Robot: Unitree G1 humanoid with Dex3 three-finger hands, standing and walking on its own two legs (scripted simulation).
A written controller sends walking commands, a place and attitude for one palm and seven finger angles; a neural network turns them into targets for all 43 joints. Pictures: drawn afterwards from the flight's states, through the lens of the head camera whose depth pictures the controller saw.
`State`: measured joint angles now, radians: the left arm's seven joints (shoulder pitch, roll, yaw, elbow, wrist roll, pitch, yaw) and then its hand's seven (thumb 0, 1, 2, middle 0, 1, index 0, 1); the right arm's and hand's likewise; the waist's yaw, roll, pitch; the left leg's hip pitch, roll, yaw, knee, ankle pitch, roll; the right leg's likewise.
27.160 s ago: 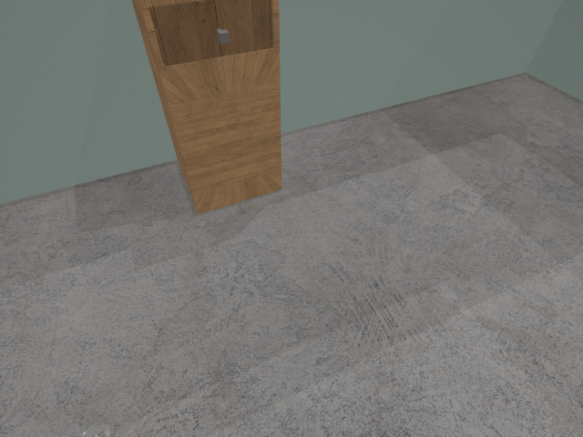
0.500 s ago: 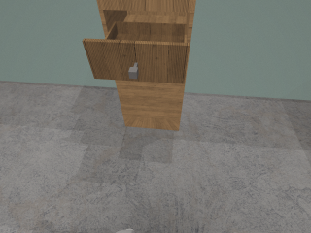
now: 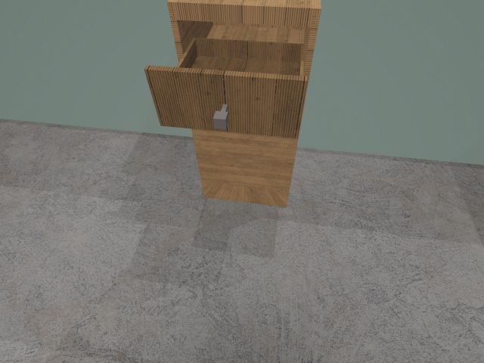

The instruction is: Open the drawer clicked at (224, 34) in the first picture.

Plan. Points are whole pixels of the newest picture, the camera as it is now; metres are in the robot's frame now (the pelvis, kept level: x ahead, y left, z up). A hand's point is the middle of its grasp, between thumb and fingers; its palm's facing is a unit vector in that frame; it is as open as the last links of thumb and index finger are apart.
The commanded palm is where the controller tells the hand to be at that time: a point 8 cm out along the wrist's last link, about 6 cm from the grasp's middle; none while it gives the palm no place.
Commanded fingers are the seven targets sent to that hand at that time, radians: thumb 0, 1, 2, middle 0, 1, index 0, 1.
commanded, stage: let the arm hang, fingers relaxed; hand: left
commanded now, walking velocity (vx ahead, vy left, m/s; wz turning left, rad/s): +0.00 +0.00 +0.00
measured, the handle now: (222, 115) +0.65 +0.09 +0.03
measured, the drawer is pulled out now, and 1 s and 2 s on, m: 0.28 0.28 0.28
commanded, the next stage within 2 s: look to check the result in 0.32 s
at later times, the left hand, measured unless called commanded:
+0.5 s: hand out of the picture +0.03 +0.18 -0.17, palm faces +0.02 -0.98 -0.22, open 7.3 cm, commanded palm none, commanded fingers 0.00 0.90 0.90 -0.20 -0.30 -0.20 -0.30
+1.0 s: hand out of the picture +0.04 +0.17 -0.17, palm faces +0.02 -0.98 -0.21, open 7.4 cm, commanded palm none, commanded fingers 0.00 0.90 0.90 -0.20 -0.30 -0.20 -0.30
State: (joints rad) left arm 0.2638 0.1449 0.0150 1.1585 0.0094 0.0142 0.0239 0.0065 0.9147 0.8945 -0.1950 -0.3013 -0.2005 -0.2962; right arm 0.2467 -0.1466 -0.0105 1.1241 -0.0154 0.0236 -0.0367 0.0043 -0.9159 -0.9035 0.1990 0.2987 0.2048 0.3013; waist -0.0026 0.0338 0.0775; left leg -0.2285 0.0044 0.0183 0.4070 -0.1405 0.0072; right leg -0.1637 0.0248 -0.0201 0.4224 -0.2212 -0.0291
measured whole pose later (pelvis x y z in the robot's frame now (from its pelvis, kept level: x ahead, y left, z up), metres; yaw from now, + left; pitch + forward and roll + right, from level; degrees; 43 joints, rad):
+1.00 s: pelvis +0.02 +0.00 +0.00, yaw +0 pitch -2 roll +0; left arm 0.21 0.16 0.02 1.15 0.01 0.00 0.02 0.01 0.91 0.89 -0.20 -0.30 -0.20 -0.30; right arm 0.21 -0.16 -0.01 1.13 -0.01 0.01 -0.04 0.00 -0.91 -0.90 0.20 0.30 0.20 0.30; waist -0.01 0.02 0.09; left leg -0.19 0.01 0.02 0.39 -0.17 0.00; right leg -0.12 0.03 -0.02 0.38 -0.23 -0.03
